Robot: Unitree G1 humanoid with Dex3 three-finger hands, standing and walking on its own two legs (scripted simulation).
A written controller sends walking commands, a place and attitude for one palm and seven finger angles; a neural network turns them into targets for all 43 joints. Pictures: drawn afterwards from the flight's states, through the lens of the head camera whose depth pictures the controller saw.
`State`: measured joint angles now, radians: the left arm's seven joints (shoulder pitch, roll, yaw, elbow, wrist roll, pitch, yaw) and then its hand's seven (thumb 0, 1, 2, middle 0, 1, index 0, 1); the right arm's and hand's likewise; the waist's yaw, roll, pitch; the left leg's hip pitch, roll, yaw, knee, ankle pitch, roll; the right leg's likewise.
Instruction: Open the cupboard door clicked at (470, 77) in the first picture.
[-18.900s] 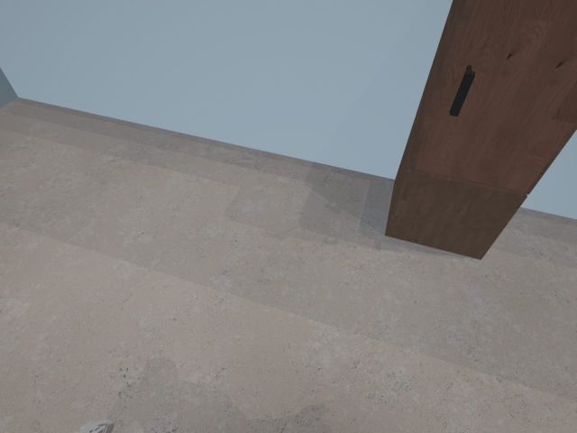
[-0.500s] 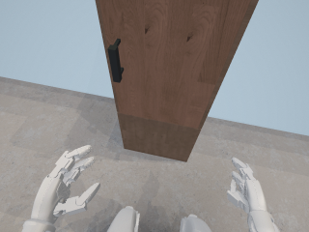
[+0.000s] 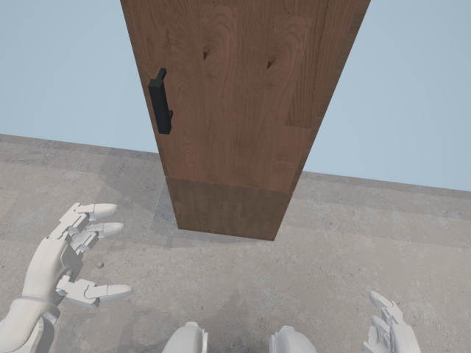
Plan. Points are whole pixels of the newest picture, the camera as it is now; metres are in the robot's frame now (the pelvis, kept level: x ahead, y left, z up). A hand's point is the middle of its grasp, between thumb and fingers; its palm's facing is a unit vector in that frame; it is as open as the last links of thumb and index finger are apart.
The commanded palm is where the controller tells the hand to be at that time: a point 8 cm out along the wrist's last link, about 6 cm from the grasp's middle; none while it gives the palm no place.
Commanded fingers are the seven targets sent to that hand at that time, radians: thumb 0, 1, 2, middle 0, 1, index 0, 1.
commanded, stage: raise the hand with hooked fingers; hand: left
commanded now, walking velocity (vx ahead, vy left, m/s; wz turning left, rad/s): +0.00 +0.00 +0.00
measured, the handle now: (163, 101) +0.59 +0.19 +0.06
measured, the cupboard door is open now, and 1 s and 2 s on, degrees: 0 0 0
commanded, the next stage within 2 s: move the hooked fingers beside the handle in 1.04 s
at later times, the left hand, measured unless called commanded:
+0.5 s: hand (71, 220) +0.29 +0.26 +0.07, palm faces -0.04 -1.00 -0.05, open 13.9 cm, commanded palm +0.28 +0.31 +0.08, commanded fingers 0.00 -0.50 0.30 -0.30 -1.20 -0.30 -1.20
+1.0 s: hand (77, 213) +0.30 +0.26 +0.08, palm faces -0.06 -1.00 -0.04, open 14.0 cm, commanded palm +0.28 +0.31 +0.08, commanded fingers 0.00 -0.50 0.30 -0.30 -1.20 -0.30 -1.20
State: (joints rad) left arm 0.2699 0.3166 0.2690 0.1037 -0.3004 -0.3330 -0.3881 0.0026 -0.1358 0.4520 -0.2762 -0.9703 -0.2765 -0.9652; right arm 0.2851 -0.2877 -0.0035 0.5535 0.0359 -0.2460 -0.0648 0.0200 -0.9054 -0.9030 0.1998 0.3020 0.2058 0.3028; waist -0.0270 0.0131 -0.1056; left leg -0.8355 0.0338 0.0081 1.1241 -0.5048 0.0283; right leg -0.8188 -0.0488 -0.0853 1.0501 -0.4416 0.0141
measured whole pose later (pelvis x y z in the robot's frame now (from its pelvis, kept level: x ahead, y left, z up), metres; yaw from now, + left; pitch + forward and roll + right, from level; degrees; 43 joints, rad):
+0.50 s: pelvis +0.02 -0.01 +0.01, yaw +0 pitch +12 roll -3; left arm 0.01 0.43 0.43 0.38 -0.36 -0.27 -0.57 -0.01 -0.49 0.30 -0.30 -1.20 -0.30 -1.19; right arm 0.26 -0.27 0.06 0.55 0.03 -0.22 -0.06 0.02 -0.90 -0.90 0.20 0.30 0.21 0.30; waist 0.00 0.03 -0.09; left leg -0.76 0.04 0.00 1.05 -0.50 0.01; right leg -0.74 -0.03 -0.10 0.97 -0.43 0.01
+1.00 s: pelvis +0.02 -0.01 +0.02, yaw -1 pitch +12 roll -2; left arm -0.02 0.43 0.46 0.45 -0.37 -0.30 -0.60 -0.01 -0.50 0.30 -0.30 -1.20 -0.30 -1.20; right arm 0.29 -0.28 0.04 0.54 0.03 -0.20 -0.06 0.02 -0.91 -0.90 0.20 0.30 0.21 0.30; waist -0.02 0.02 -0.09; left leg -0.74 0.05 0.01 1.01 -0.48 0.01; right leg -0.73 -0.03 -0.08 0.95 -0.42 0.00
